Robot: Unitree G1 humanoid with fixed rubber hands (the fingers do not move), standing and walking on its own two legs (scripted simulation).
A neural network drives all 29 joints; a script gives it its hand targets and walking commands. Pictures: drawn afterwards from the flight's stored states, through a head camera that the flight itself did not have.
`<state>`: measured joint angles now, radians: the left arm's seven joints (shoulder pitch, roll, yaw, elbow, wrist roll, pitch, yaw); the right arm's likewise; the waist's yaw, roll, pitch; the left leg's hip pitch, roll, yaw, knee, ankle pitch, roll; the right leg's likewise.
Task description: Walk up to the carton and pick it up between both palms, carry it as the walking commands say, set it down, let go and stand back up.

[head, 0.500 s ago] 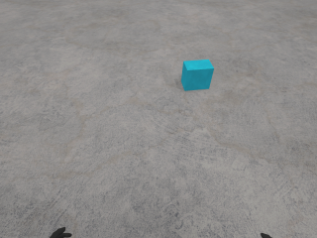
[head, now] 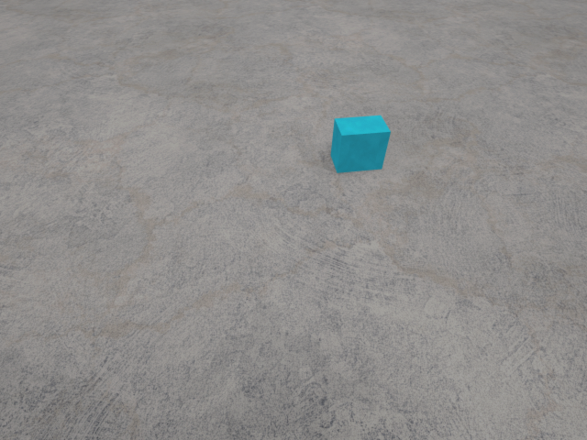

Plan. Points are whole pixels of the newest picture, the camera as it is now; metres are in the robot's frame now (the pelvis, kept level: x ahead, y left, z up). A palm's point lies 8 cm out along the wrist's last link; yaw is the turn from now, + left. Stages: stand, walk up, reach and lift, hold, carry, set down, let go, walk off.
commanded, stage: walk up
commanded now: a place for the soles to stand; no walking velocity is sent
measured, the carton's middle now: (358, 144) +1.68 -0.35 -0.66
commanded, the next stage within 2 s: none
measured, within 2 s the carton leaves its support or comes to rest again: neither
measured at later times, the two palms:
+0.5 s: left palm (113, 422) +0.19 +0.26 -0.09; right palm (549, 383) +0.23 -0.36 -0.07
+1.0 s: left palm (214, 230) +0.54 +0.17 -0.08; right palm (568, 356) +0.28 -0.43 -0.09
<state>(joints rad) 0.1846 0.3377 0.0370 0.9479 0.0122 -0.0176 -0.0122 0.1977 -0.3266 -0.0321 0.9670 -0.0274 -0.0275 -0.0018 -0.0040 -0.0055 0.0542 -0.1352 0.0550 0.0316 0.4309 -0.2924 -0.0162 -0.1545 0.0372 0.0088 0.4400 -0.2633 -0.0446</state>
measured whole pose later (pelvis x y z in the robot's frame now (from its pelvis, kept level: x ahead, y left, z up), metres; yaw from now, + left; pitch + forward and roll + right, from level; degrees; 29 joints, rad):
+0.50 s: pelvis +0.12 -0.05 -0.02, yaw -8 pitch -3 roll -3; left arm 0.47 0.43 0.06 0.64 0.04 -0.07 -0.04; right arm 0.29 -0.42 -0.07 0.53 -0.03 -0.02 0.07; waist 0.06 0.06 0.06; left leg -0.56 0.11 0.01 0.83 -0.25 0.01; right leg -0.11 0.06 -0.08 0.51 -0.36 -0.05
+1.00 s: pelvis +0.32 -0.10 -0.04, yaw -17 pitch -4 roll +1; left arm 0.33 0.49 0.08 0.52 0.03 -0.01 -0.08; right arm 0.44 -0.48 -0.08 0.54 -0.04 -0.03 0.02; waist -0.03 -0.02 0.07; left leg -0.26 0.15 0.18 0.80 -0.51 0.02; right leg -0.42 -0.05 -0.03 0.76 -0.37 -0.05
